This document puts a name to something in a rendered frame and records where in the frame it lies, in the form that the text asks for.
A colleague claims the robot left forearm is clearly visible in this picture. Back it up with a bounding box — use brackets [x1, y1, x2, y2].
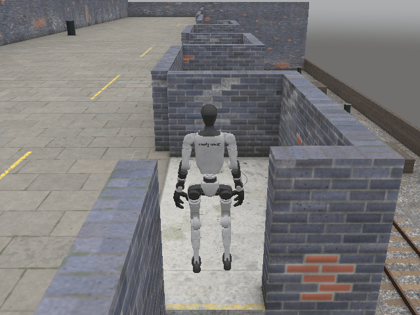
[175, 160, 188, 192]

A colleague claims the robot right hand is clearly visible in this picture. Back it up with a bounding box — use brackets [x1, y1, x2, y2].
[232, 190, 244, 207]

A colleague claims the robot left hand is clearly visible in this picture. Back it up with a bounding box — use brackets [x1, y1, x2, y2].
[173, 191, 188, 209]

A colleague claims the humanoid robot torso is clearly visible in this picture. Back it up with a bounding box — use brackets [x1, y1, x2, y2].
[194, 130, 225, 197]

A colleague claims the right robot upper arm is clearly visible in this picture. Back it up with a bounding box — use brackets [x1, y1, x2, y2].
[223, 133, 238, 169]

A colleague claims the robot head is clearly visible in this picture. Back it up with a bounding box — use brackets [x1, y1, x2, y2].
[198, 104, 221, 137]

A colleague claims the left robot upper arm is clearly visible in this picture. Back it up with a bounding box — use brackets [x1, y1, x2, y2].
[181, 133, 196, 170]

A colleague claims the robot right forearm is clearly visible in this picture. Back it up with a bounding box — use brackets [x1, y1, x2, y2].
[231, 160, 243, 192]

